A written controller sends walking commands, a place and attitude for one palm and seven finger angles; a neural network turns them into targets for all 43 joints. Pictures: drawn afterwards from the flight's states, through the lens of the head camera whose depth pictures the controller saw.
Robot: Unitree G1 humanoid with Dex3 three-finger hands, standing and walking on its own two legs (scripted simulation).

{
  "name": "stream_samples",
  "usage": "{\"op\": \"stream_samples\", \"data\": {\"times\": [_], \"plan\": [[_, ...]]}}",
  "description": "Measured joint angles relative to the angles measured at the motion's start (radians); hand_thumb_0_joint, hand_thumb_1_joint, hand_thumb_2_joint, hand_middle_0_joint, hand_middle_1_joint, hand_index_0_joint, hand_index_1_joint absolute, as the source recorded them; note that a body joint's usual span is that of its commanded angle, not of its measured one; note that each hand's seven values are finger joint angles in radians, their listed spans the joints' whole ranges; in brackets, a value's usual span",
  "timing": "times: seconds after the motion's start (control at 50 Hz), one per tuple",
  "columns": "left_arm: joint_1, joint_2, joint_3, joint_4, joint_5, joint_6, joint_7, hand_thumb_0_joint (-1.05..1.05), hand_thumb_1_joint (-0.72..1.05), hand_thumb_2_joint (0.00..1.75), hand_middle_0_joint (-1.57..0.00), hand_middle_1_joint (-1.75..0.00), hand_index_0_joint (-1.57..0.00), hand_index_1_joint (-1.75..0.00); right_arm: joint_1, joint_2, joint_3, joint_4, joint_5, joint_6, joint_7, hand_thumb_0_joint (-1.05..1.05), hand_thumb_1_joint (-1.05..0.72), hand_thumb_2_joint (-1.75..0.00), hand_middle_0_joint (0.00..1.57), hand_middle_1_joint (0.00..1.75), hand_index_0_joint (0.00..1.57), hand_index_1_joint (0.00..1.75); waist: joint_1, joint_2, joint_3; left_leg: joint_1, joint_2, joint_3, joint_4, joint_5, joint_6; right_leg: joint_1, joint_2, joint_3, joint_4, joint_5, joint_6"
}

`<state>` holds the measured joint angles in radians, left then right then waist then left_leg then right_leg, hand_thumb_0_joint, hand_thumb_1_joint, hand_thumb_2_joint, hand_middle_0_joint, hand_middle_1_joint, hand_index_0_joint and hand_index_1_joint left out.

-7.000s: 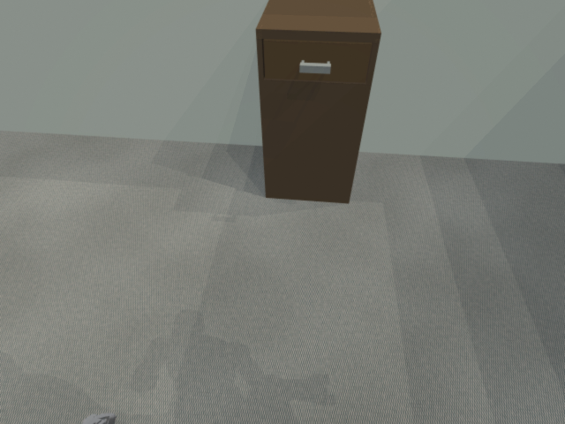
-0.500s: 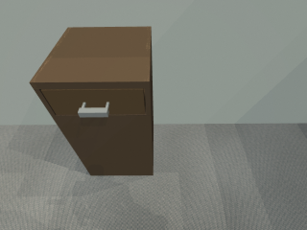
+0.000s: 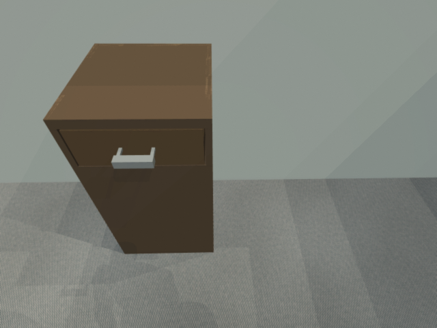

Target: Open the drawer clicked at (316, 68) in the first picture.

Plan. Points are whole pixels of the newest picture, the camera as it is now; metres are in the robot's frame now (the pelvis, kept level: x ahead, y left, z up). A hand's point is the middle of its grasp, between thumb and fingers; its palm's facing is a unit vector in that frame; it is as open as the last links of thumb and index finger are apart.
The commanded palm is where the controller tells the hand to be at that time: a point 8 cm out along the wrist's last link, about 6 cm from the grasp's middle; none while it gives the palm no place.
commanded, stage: come to a stop and stand still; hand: left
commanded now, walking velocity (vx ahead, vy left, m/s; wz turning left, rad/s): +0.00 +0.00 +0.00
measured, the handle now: (135, 156) +0.55 +0.27 -0.06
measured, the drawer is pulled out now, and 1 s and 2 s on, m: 0.00 0.00 0.00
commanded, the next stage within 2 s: look again from close up in 0.24 s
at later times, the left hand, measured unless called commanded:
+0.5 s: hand out of the picture +0.00 +0.19 -0.18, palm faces +0.01 -0.98 -0.19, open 7.4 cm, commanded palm none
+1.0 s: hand out of the picture +0.05 +0.21 -0.17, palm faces -0.08 -0.96 -0.28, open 7.3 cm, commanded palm +0.12 +0.26 -0.07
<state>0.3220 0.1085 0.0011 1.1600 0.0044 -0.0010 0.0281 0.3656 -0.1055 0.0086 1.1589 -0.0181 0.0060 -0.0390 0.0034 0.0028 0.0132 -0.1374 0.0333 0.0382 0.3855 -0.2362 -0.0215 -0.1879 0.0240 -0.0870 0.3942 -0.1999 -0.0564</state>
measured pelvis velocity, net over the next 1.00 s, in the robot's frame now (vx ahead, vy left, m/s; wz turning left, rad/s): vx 0.02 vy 0.04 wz -0.02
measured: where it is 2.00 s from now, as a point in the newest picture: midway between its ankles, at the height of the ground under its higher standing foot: outside the picture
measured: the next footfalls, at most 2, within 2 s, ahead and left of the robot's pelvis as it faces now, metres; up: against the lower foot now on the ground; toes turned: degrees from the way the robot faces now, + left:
none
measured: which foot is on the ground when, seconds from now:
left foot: down 0.00-1.00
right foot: down 0.00-1.00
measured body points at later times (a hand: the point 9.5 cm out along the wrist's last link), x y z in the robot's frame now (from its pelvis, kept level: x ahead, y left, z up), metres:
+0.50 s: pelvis +0.01 +0.02 -0.01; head +0.02 +0.01 +0.44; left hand +0.00 +0.24 -0.17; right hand +0.01 -0.19 -0.17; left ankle -0.02 +0.13 -0.74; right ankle +0.01 -0.08 -0.74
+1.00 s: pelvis +0.02 +0.04 -0.01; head +0.03 +0.03 +0.44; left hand +0.05 +0.26 -0.14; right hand +0.02 -0.18 -0.17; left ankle -0.02 +0.13 -0.74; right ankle +0.01 -0.08 -0.74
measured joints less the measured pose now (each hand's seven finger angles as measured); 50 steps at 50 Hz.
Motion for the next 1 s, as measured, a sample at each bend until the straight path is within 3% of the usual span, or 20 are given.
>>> {"op": "stream_samples", "data": {"times": [0.34,0.48,0.7,0.94,0.96,0.98,1.0], "plan": [[-0.003,-0.010,-0.009,0.001,0.005,-0.013,0.010,0.01,0.91,0.90,-0.20,-0.30,-0.20,-0.30,-0.038,0.013,0.005,-0.014,0.004,-0.021,-0.006,0.00,-0.92,-0.90,0.20,0.30,0.20,0.30,0.003,-0.001,-0.008,0.017,-0.018,0.009,-0.002,-0.018,0.016,0.006,-0.018,0.011,0.018,-0.025,0.019],[0.000,0.006,-0.021,-0.028,0.010,-0.036,0.015,0.01,0.91,0.90,-0.20,-0.30,-0.20,-0.30,-0.041,-0.037,-0.006,-0.079,0.000,-0.018,0.014,0.02,-0.93,-0.90,0.19,0.30,0.20,0.30,-0.017,0.035,-0.009,-0.061,-0.014,0.002,0.140,-0.092,0.031,-0.044,-0.021,0.002,0.105,-0.073,0.029],[-0.043,0.041,-0.017,-0.057,0.004,-0.023,0.013,0.01,0.92,0.90,-0.20,-0.30,-0.20,-0.30,-0.040,-0.043,0.016,-0.068,-0.001,-0.029,0.009,0.01,-0.92,-0.90,0.19,0.30,0.20,0.30,-0.011,0.028,-0.015,0.000,-0.048,0.018,0.102,-0.093,0.051,-0.010,-0.053,0.021,0.122,-0.095,0.052],[-0.039,0.037,-0.015,-0.051,0.005,-0.013,0.009,0.01,0.92,0.90,-0.20,-0.30,-0.20,-0.30,-0.046,-0.038,0.022,-0.038,0.000,-0.029,0.009,0.00,-0.91,-0.90,0.20,0.30,0.20,0.30,-0.007,0.016,0.005,0.026,-0.056,0.024,0.057,-0.072,0.054,0.005,-0.059,0.027,0.098,-0.084,0.056],[-0.037,0.034,-0.018,-0.049,0.007,-0.018,0.016,0.01,0.92,0.90,-0.20,-0.30,-0.20,-0.30,-0.048,-0.039,0.021,-0.043,0.004,-0.026,0.012,0.00,-0.91,-0.90,0.20,0.30,0.20,0.30,-0.007,0.020,0.004,0.009,-0.050,0.021,0.074,-0.076,0.052,-0.002,-0.054,0.024,0.097,-0.082,0.056],[0.007,0.042,-0.032,-0.192,0.052,0.042,0.022,0.01,0.92,0.90,-0.20,-0.30,-0.20,-0.30,-0.037,-0.042,0.025,-0.081,0.017,-0.033,0.010,0.01,-0.91,-0.90,0.20,0.30,0.20,0.30,0.004,0.017,0.010,-0.001,-0.047,0.028,0.085,-0.081,0.051,-0.016,-0.051,0.030,0.105,-0.080,0.054],[0.061,0.060,-0.046,-0.366,0.099,0.064,0.040,0.02,0.93,0.90,-0.20,-0.30,-0.20,-0.30,-0.017,-0.049,0.024,-0.120,0.020,-0.070,-0.009,0.01,-0.92,-0.90,0.20,0.30,0.20,0.30,0.019,0.011,0.013,-0.004,-0.048,0.039,0.085,-0.082,0.051,-0.032,-0.051,0.042,0.123,-0.083,0.049]]}}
